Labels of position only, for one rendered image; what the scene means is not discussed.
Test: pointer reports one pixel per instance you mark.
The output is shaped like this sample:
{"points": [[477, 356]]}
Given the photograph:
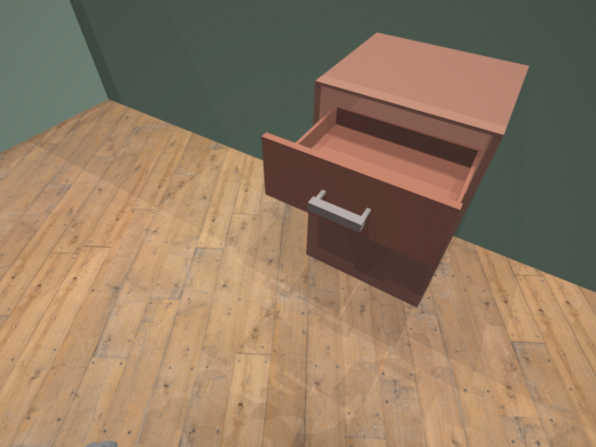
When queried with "handle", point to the handle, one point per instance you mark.
{"points": [[337, 214]]}

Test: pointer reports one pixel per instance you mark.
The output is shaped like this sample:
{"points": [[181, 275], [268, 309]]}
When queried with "cabinet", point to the cabinet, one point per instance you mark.
{"points": [[459, 96]]}

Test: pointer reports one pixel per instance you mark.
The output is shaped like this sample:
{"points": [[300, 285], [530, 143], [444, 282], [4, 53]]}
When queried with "drawer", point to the drawer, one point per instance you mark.
{"points": [[412, 181]]}

